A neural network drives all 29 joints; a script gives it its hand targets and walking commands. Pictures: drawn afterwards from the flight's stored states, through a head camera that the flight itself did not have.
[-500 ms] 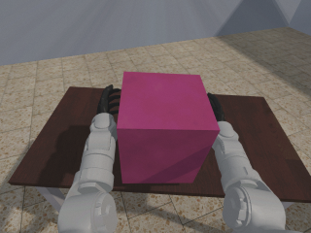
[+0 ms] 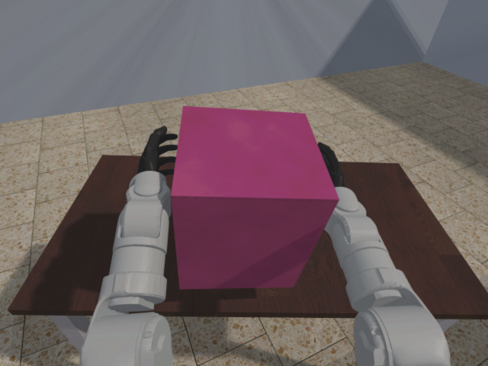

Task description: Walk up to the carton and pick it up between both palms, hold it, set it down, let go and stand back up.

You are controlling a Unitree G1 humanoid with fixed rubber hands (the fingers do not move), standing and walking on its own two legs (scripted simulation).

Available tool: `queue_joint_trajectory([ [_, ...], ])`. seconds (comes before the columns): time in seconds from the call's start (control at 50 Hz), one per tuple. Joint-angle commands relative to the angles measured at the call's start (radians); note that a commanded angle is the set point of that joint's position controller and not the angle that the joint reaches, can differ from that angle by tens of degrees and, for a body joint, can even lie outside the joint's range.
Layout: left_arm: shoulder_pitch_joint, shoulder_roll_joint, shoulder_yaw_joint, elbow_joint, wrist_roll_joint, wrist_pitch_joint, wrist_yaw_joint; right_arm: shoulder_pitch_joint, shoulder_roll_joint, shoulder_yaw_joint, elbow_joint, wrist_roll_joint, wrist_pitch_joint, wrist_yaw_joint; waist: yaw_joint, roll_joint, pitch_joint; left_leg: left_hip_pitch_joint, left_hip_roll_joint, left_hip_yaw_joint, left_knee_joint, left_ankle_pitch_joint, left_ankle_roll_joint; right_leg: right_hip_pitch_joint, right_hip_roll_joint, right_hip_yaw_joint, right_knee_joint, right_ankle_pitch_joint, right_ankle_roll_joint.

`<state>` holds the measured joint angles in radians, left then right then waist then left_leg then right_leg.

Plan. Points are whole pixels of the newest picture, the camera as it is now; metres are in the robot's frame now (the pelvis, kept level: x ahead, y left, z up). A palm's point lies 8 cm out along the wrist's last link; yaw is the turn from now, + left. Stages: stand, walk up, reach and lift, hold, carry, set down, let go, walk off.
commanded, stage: reach and lift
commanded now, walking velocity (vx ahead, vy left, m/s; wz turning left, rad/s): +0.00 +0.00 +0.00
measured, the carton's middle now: (241, 202) +0.38 +0.00 +0.11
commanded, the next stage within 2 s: hold in 1.58 s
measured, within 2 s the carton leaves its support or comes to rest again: neither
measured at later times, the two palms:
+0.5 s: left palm (149, 164) +0.36 +0.14 +0.21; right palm (339, 187) +0.36 -0.15 +0.17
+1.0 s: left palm (142, 151) +0.37 +0.15 +0.23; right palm (339, 176) +0.36 -0.15 +0.19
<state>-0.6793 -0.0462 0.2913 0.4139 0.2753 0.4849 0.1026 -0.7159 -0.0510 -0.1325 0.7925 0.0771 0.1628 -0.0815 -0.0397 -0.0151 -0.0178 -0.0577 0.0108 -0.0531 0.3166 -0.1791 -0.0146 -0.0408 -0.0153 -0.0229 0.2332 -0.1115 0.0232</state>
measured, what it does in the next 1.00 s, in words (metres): stands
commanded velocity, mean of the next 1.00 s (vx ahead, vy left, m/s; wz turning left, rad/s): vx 0.00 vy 0.00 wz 0.00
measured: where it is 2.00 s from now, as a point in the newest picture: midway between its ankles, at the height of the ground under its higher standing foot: outside the picture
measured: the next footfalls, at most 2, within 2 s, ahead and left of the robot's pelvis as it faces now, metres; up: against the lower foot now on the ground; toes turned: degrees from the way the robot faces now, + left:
none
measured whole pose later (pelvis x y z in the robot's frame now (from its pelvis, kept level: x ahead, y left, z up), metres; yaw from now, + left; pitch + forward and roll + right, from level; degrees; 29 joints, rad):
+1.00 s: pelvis -0.01 +0.01 +0.00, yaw +0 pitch -8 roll -1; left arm -0.77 0.00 0.31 0.33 0.33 0.67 -0.01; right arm -0.75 -0.06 -0.07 0.66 0.17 0.33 -0.17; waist -0.09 -0.04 0.00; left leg -0.02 0.00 -0.06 0.35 -0.19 -0.01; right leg 0.01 -0.02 -0.03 0.24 -0.11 0.03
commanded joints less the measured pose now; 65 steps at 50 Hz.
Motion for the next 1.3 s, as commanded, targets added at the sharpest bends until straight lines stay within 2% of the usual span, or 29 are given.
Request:
queue_joint_trajectory([
  [0.0, -0.535, -0.603, -0.422, -0.133, -0.118, 0.010, -0.175, -0.787, 0.502, 0.287, -0.317, 0.070, -0.048, 0.101, -0.041, 0.054, -0.381, 0.062, -0.033, 0.051, -0.011, 0.306, -0.049, 0.162, 0.079, -0.068, 0.031, 0.238, 0.001],
  [0.04, -0.528, -0.587, -0.407, -0.122, -0.103, 0.023, -0.180, -0.765, 0.490, 0.275, -0.298, 0.065, -0.035, 0.102, -0.043, 0.055, -0.340, 0.056, -0.030, 0.051, -0.018, 0.276, -0.047, 0.147, 0.078, -0.070, 0.025, 0.197, -0.002],
  [0.06, -0.521, -0.587, -0.400, -0.136, -0.100, 0.030, -0.181, -0.772, 0.488, 0.279, -0.311, 0.068, -0.033, 0.107, -0.031, 0.060, -0.346, 0.048, -0.033, 0.051, -0.022, 0.264, -0.041, 0.145, 0.076, -0.073, 0.024, 0.182, -0.005],
  [0.08, -0.526, -0.595, -0.415, -0.150, -0.107, 0.038, -0.183, -0.765, 0.484, 0.279, -0.313, 0.074, -0.029, 0.105, -0.042, 0.067, -0.343, 0.052, -0.032, 0.048, -0.018, 0.265, -0.046, 0.140, 0.076, -0.072, 0.028, 0.184, -0.005],
  [0.12, -0.547, -0.593, -0.423, -0.181, -0.111, 0.046, -0.186, -0.792, 0.506, 0.310, -0.362, 0.092, -0.027, 0.098, -0.037, 0.070, -0.374, 0.051, -0.038, 0.053, -0.008, 0.279, -0.045, 0.167, 0.075, -0.069, 0.035, 0.215, -0.001],
  [0.16, -0.524, -0.582, -0.407, -0.163, -0.093, 0.057, -0.189, -0.786, 0.500, 0.304, -0.364, 0.093, -0.017, 0.095, -0.034, 0.071, -0.343, 0.040, -0.039, 0.054, -0.014, 0.248, -0.040, 0.167, 0.072, -0.066, 0.034, 0.192, -0.005],
  [0.18, -0.538, -0.582, -0.415, -0.194, -0.105, 0.062, -0.192, -0.804, 0.514, 0.326, -0.409, 0.101, -0.021, 0.093, -0.029, 0.062, -0.376, 0.040, -0.045, 0.059, -0.008, 0.247, -0.037, 0.192, 0.073, -0.065, 0.040, 0.215, -0.002],
  [0.26, -0.530, -0.553, -0.372, -0.130, -0.082, 0.087, -0.212, -0.801, 0.514, 0.312, -0.381, 0.095, 0.011, 0.081, -0.029, 0.042, -0.317, -0.002, -0.053, 0.065, -0.031, 0.146, -0.016, 0.178, 0.064, -0.059, 0.028, 0.137, 0.001],
  [0.32, -0.560, -0.555, -0.397, -0.175, -0.108, 0.081, -0.218, -0.810, 0.548, 0.354, -0.443, 0.110, 0.014, 0.065, -0.037, 0.025, -0.375, 0.015, -0.060, 0.067, -0.019, 0.178, -0.016, 0.204, 0.068, -0.062, 0.037, 0.189, 0.005],
  [0.4, -0.584, -0.543, -0.390, -0.185, -0.110, 0.083, -0.225, -0.827, 0.575, 0.387, -0.475, 0.128, 0.030, 0.046, -0.027, 0.016, -0.394, 0.009, -0.068, 0.069, -0.011, 0.189, -0.007, 0.228, 0.065, -0.056, 0.044, 0.214, 0.011],
  [0.46, -0.554, -0.511, -0.342, -0.116, -0.087, 0.103, -0.249, -0.826, 0.565, 0.365, -0.456, 0.111, 0.049, 0.030, -0.035, -0.016, -0.329, -0.011, -0.067, 0.069, -0.029, 0.121, 0.009, 0.218, 0.052, -0.052, 0.028, 0.165, 0.019],
  [0.48, -0.561, -0.498, -0.322, -0.107, -0.081, 0.103, -0.260, -0.837, 0.583, 0.377, -0.474, 0.117, 0.054, 0.022, -0.023, -0.033, -0.324, -0.020, -0.075, 0.076, -0.033, 0.097, 0.019, 0.222, 0.046, -0.046, 0.026, 0.156, 0.027],
  [0.5, -0.559, -0.490, -0.315, -0.087, -0.074, 0.112, -0.269, -0.830, 0.573, 0.365, -0.460, 0.111, 0.061, 0.014, -0.034, -0.024, -0.300, -0.025, -0.075, 0.078, -0.041, 0.082, 0.018, 0.212, 0.043, -0.051, 0.020, 0.139, 0.030],
  [0.58, -0.638, -0.511, -0.358, -0.139, -0.102, 0.106, -0.278, -0.855, 0.597, 0.376, -0.462, 0.129, 0.069, 0.001, -0.057, -0.012, -0.343, 0.018, -0.069, 0.071, -0.026, 0.138, 0.007, 0.202, 0.053, -0.057, 0.022, 0.150, 0.024],
  [0.6, -0.642, -0.520, -0.367, -0.139, -0.104, 0.107, -0.272, -0.866, 0.584, 0.377, -0.464, 0.138, 0.069, 0.002, -0.059, 0.018, -0.359, 0.024, -0.066, 0.070, -0.022, 0.154, -0.001, 0.197, 0.060, -0.061, 0.024, 0.150, 0.017],
  [0.68, -0.621, -0.518, -0.352, -0.090, -0.089, 0.126, -0.276, -0.866, 0.561, 0.352, -0.436, 0.130, 0.081, 0.001, -0.064, 0.025, -0.316, 0.023, -0.059, 0.064, -0.031, 0.131, -0.007, 0.178, 0.065, -0.064, 0.012, 0.094, 0.009],
  [0.76, -0.639, -0.539, -0.364, -0.107, -0.082, 0.139, -0.273, -0.869, 0.550, 0.338, -0.415, 0.144, 0.086, 0.007, -0.074, 0.064, -0.302, 0.028, -0.052, 0.063, -0.031, 0.168, -0.024, 0.174, 0.069, -0.067, 0.013, 0.097, 0.002],
  [0.88, -0.649, -0.550, -0.372, -0.126, -0.093, 0.151, -0.260, -0.893, 0.540, 0.359, -0.433, 0.169, 0.088, 0.010, -0.063, 0.056, -0.325, 0.050, -0.044, 0.054, -0.021, 0.215, -0.030, 0.182, 0.075, -0.068, 0.010, 0.102, -0.002],
  [0.9, -0.661, -0.532, -0.353, -0.125, -0.083, 0.152, -0.259, -0.907, 0.556, 0.361, -0.430, 0.171, 0.091, 0.012, -0.046, 0.049, -0.310, 0.038, -0.048, 0.062, -0.024, 0.199, -0.024, 0.182, 0.074, -0.064, 0.010, 0.095, -0.002],
  [0.92, -0.640, -0.551, -0.372, -0.144, -0.093, 0.158, -0.260, -0.883, 0.544, 0.366, -0.448, 0.181, 0.089, 0.008, -0.066, 0.063, -0.330, 0.063, -0.047, 0.058, -0.015, 0.241, -0.031, 0.188, 0.075, -0.064, 0.013, 0.130, -0.002],
  [0.94, -0.652, -0.547, -0.367, -0.140, -0.086, 0.157, -0.255, -0.907, 0.540, 0.372, -0.447, 0.181, 0.089, 0.012, -0.053, 0.061, -0.334, 0.064, -0.043, 0.054, -0.018, 0.242, -0.034, 0.180, 0.081, -0.070, 0.015, 0.108, -0.005],
  [0.98, -0.653, -0.547, -0.371, -0.139, -0.092, 0.158, -0.256, -0.912, 0.543, 0.369, -0.449, 0.183, 0.090, 0.010, -0.055, 0.050, -0.326, 0.054, -0.044, 0.057, -0.019, 0.226, -0.030, 0.182, 0.079, -0.063, 0.009, 0.099, -0.004],
  [1.06, -0.651, -0.557, -0.405, -0.179, -0.104, 0.169, -0.247, -0.914, 0.541, 0.394, -0.484, 0.204, 0.096, 0.006, -0.062, 0.068, -0.353, 0.080, -0.039, 0.050, -0.006, 0.280, -0.042, 0.193, 0.085, -0.060, 0.013, 0.130, -0.007],
  [1.08, -0.652, -0.535, -0.380, -0.175, -0.103, 0.169, -0.250, -0.912, 0.557, 0.402, -0.495, 0.207, 0.100, 0.002, -0.051, 0.032, -0.342, 0.065, -0.044, 0.056, -0.009, 0.267, -0.029, 0.207, 0.078, -0.058, 0.013, 0.147, 0.001],
  [1.1, -0.643, -0.535, -0.378, -0.176, -0.096, 0.174, -0.252, -0.892, 0.548, 0.392, -0.469, 0.204, 0.109, 0.001, -0.058, 0.047, -0.324, 0.066, -0.043, 0.056, -0.012, 0.264, -0.031, 0.198, 0.079, -0.058, 0.013, 0.143, -0.001],
  [1.12, -0.638, -0.532, -0.366, -0.170, -0.090, 0.181, -0.256, -0.892, 0.546, 0.389, -0.466, 0.199, 0.115, -0.001, -0.057, 0.032, -0.305, 0.054, -0.047, 0.058, -0.019, 0.243, -0.025, 0.201, 0.078, -0.057, 0.010, 0.135, 0.000],
  [1.2, -0.650, -0.517, -0.378, -0.217, -0.100, 0.188, -0.269, -0.900, 0.573, 0.431, -0.536, 0.229, 0.123, -0.021, -0.060, 0.029, -0.368, 0.072, -0.060, 0.066, -0.002, 0.289, -0.021, 0.255, 0.072, -0.051, 0.023, 0.233, 0.012],
  [1.26, -0.659, -0.508, -0.373, -0.211, -0.099, 0.195, -0.280, -0.912, 0.573, 0.431, -0.547, 0.230, 0.136, -0.029, -0.060, 0.021, -0.353, 0.056, -0.066, 0.069, -0.006, 0.256, -0.014, 0.247, 0.068, -0.044, 0.016, 0.222, 0.017],
  [1.28, -0.653, -0.508, -0.384, -0.229, -0.102, 0.198, -0.279, -0.900, 0.566, 0.437, -0.539, 0.239, 0.143, -0.033, -0.060, 0.036, -0.361, 0.073, -0.062, 0.067, -0.003, 0.285, -0.018, 0.245, 0.072, -0.048, 0.023, 0.246, 0.014],
])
